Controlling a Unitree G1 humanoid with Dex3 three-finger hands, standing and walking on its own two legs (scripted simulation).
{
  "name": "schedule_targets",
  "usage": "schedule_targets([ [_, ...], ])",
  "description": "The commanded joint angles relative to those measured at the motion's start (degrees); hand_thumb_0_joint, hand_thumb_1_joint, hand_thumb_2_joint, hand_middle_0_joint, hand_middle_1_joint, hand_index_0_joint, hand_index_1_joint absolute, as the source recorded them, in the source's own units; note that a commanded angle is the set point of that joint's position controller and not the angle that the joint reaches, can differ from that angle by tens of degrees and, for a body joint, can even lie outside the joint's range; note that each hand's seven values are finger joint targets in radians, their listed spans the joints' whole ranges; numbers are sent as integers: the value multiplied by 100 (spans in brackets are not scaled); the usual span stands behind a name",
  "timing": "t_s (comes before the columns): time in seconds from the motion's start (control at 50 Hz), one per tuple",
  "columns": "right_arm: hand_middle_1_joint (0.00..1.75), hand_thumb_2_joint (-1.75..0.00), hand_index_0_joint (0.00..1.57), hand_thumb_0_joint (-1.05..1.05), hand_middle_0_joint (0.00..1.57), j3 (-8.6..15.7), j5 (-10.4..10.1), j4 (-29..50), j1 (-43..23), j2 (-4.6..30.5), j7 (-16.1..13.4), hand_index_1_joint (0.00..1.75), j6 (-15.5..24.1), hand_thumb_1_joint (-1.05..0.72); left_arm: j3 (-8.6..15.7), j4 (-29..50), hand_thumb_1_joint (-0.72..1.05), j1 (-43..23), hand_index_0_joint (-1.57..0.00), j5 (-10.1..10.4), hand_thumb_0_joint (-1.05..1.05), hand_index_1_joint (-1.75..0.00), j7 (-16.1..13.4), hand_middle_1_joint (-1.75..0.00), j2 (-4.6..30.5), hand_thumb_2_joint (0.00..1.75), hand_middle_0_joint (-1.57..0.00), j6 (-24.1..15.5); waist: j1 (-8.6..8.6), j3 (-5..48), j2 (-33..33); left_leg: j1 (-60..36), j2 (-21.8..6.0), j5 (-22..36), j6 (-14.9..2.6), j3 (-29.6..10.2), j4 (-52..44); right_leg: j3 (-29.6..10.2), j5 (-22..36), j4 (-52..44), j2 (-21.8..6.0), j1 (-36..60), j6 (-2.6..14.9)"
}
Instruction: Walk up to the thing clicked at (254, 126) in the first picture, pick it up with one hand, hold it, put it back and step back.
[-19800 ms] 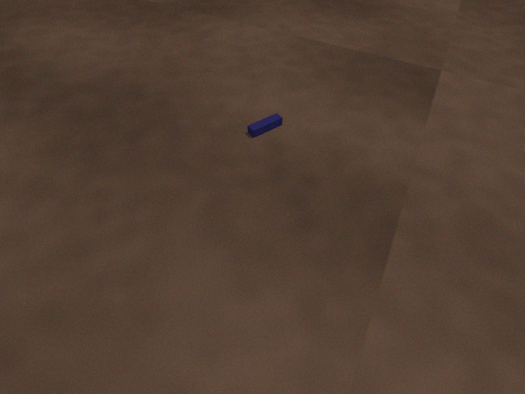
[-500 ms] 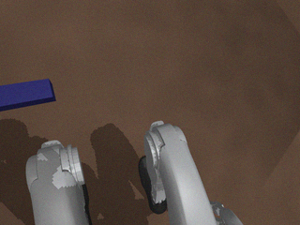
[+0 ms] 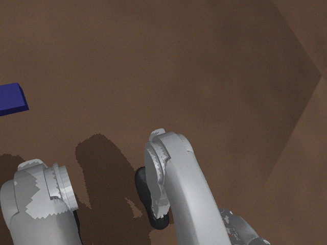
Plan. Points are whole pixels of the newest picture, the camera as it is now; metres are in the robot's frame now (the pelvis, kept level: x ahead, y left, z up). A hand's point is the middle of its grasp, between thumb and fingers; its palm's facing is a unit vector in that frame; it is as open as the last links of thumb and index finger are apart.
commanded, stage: rest palm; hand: left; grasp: from above
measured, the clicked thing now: out of the picture +0.46 +0.33 -0.28
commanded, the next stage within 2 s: close in 0.92 s
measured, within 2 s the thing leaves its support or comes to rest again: neither
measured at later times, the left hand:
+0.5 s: hand out of the picture +0.44 +0.32 -0.25, palm faces -0.45 -0.16 -0.88, open 14.3 cm
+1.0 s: hand out of the picture +0.44 +0.32 -0.26, palm faces -0.45 -0.15 -0.88, open 14.2 cm
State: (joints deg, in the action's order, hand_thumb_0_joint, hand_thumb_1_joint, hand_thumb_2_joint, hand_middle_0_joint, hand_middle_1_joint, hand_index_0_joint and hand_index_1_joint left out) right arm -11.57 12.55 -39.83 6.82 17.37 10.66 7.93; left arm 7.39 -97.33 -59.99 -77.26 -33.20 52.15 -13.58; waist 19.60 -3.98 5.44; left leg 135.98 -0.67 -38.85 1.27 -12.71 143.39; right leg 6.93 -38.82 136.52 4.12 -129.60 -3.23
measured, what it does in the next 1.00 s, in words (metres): stands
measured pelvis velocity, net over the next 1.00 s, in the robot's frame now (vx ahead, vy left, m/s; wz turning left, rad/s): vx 0.00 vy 0.01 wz -0.06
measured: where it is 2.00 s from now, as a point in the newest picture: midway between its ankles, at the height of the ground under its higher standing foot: (116, 225)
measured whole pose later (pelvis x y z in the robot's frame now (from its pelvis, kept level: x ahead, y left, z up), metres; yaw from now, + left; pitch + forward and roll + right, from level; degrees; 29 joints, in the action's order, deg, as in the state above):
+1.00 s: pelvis +0.00 +0.01 +0.00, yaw -3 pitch +28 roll -14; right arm -16.5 15.4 -39.6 4.4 19.0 15.0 13.9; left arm 7.9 -101.2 -59.2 -74.1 -37.4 57.7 -13.2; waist 21.2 -9.2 8.3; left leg 134.7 -1.2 -41.5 1.3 -16.3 146.6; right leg 9.6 -39.5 136.8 5.4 -127.6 -4.0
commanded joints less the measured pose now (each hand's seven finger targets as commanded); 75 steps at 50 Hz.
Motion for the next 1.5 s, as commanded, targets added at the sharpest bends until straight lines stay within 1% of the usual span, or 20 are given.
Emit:
schedule_targets([
  [0.0,30,-90,20,0,20,439,73,14,1070,1769,-17,30,156,-89,295,631,-54,-1422,-6,216,0,-101,-290,-100,1707,101,-6,118,51,3604,-2533,-2973,-89,822,-247,685,-1320,597,1199,-1251,110,1848,435],
  [0.18,30,-90,20,0,20,379,128,-94,1117,1774,72,30,234,-89,333,872,-58,-1037,-4,568,0,-99,-107,-97,1755,102,-6,75,13,3766,-2598,-2920,-151,1202,-228,586,-1137,643,1623,-1207,159,2289,427],
  [0.34,30,-90,20,0,20,342,186,-117,1184,1892,180,30,230,-89,206,865,-58,-1035,-4,471,0,-98,-96,-96,1579,103,-6,-113,209,3459,-2643,-3099,-170,1445,-173,477,-1068,789,1792,-1094,177,2205,439],
  [0.44,30,-90,20,0,20,309,218,-174,1021,1894,207,30,226,-89,274,708,-57,-964,-4,349,0,-99,-315,-97,1728,104,-6,-191,122,3498,-2862,-3266,-201,1268,-126,409,-1231,880,1619,-1053,204,2105,456],
  [0.46,30,-90,20,0,20,278,222,-79,958,1884,230,30,255,-89,2,687,-58,-1099,-4,318,0,-99,-315,-97,1468,104,-6,-185,229,3367,-2836,-3174,-191,1250,-141,424,-1186,872,1648,-1051,207,2052,439],
  [0.54,30,-90,20,0,20,242,231,-161,938,1928,249,30,307,-89,182,424,-57,-1190,-4,257,0,-100,-505,-98,1747,104,-7,-153,238,3066,-2547,-2859,-200,922,-197,423,-1131,853,1401,-1126,221,1929,413],
  [0.58,30,-90,20,0,20,237,264,-110,900,1945,276,30,381,-89,11,368,-56,-1244,-4,207,0,-100,-549,-98,1552,103,-6,-114,335,3078,-2694,-3040,-201,963,-170,425,-1154,866,1437,-1094,223,1924,420],
  [0.68,30,-90,20,0,20,187,249,-54,759,2020,311,30,509,-90,-134,253,-55,-1338,-5,279,0,-101,-600,-100,1535,99,-6,-39,337,3127,-2766,-3100,-223,930,-130,320,-1253,932,1405,-1064,216,1874,427],
  [0.7,30,-90,20,0,20,192,259,-116,793,2047,320,30,493,-90,34,174,-54,-1186,-6,255,0,-102,-628,-101,1777,102,-7,-2,301,3126,-2766,-3093,-241,953,-132,334,-1231,924,1429,-1073,233,1948,422],
  [0.74,30,-90,20,0,20,176,259,-121,802,2034,330,30,514,-90,61,176,-54,-1239,-5,296,0,-101,-634,-101,1753,99,-6,10,304,3089,-2817,-3087,-234,970,-117,319,-1276,932,1418,-1048,231,1937,432],
  [0.78,30,-90,20,0,20,134,267,-68,746,2014,353,30,560,-90,-56,233,-56,-1335,-5,336,0,-101,-631,-100,1617,100,-6,38,353,3100,-2802,-3129,-230,1033,-121,321,-1191,921,1508,-1016,201,1959,412],
  [1.06,30,-90,20,0,20,-25,268,-52,804,2055,383,30,632,-89,57,404,-45,-1220,-12,496,0,-101,-581,-102,1949,95,-11,-65,362,3186,-2716,-3039,-269,1182,-159,314,-1075,915,1691,-1117,265,2359,374],
  [1.22,30,-90,20,0,20,8,284,-79,762,2120,383,30,616,-89,48,332,-39,-1151,-16,454,0,-98,-641,-99,1944,91,-15,9,343,3081,-2906,-3066,-278,1145,-106,265,-1174,979,1625,-1057,261,2221,411],
  [1.24,30,-90,20,0,20,8,271,27,679,2105,387,30,626,-89,-87,578,-38,-1273,-16,485,0,-96,-632,-98,1777,89,-15,-1,301,3191,-2963,-3135,-274,1189,-96,260,-1199,983,1655,-1087,270,2216,413],
  [1.26,30,-90,20,0,20,23,292,-48,721,2146,382,30,608,-89,46,103,-37,-908,-17,442,0,-97,-648,-98,1904,89,-16,78,338,3070,-2869,-3158,-299,1163,-99,255,-1213,988,1662,-1110,296,2242,409],
  [1.28,30,-90,20,0,20,5,277,10,717,2129,405,30,643,-89,-190,383,-35,-1236,-18,466,0,-96,-608,-97,1665,87,-16,46,425,3037,-2863,-3020,-277,1177,-118,266,-1133,982,1668,-1091,272,2148,388],
  [1.34,30,-90,20,0,20,-23,250,-61,820,2130,404,30,645,-89,67,207,-34,-1115,-19,517,0,-94,-608,-96,1944,87,-18,71,388,2849,-2694,-2907,-277,1061,-128,238,-1191,963,1565,-1116,251,2189,393],
  [1.38,30,-90,20,0,20,30,258,7,786,2182,387,30,640,-89,88,302,-30,-1084,-22,489,0,-94,-568,-96,1965,86,-20,71,355,3013,-2788,-3039,-278,1074,-119,233,-1258,978,1531,-1122,264,2176,410],
  [1.44,30,-90,20,0,20,19,258,52,736,2166,389,30,663,-89,-180,264,-28,-1226,-23,531,0,-93,-505,-95,1676,81,-21,44,481,2924,-2812,-3030,-286,986,-119,239,-1223,966,1523,-1144,265,2158,400],
  [1.48,30,-90,20,0,20,27,228,41,782,2192,368,30,640,-89,-72,280,-27,-1067,-24,554,0,-91,-489,-93,1842,80,-22,18,431,2984,-2687,-3034,-285,1079,-135,240,-1197,958,1595,-1177,276,2247,386],
])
